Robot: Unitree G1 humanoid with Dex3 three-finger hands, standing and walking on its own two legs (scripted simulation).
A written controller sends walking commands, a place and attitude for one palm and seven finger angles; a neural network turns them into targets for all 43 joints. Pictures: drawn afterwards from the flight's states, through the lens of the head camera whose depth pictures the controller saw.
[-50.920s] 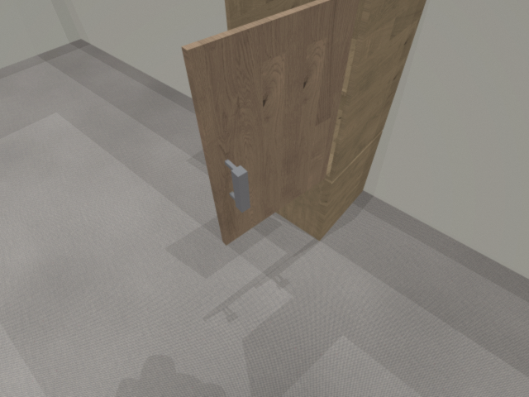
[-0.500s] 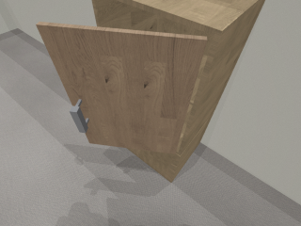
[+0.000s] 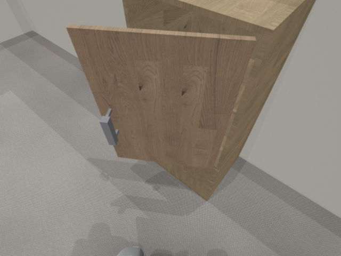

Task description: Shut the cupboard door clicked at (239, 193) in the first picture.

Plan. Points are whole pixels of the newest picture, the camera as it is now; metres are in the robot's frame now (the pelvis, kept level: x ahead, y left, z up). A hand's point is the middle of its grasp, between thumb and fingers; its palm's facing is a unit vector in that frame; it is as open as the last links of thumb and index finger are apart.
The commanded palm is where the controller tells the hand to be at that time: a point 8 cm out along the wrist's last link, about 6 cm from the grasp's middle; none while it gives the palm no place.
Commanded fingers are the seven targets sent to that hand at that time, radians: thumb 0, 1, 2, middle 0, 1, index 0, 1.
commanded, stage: come to a stop and stand still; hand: left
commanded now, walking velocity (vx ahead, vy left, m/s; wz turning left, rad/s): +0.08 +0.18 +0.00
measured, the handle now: (111, 126) +0.50 +0.27 -0.09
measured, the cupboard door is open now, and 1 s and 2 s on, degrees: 31 31 31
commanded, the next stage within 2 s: look again from close up in 1.62 s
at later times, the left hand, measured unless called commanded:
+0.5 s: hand out of the picture +0.05 +0.24 -0.17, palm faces +0.04 -0.97 -0.23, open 7.2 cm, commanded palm none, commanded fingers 0.00 0.90 0.90 -0.20 -0.30 -0.20 -0.30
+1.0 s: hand out of the picture -0.02 +0.20 -0.18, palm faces +0.06 -0.99 -0.15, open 7.4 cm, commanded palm none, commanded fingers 0.00 0.90 0.90 -0.20 -0.30 -0.20 -0.30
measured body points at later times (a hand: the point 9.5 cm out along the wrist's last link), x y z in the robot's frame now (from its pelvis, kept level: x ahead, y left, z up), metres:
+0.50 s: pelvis +0.01 +0.05 -0.01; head +0.02 +0.04 +0.44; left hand +0.05 +0.29 -0.15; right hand +0.00 -0.15 -0.17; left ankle +0.01 +0.17 -0.74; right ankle +0.00 -0.01 -0.74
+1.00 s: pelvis +0.01 +0.06 -0.01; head +0.02 +0.05 +0.44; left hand -0.02 +0.25 -0.16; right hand +0.03 -0.17 -0.17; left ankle +0.01 +0.17 -0.74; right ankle +0.00 -0.01 -0.74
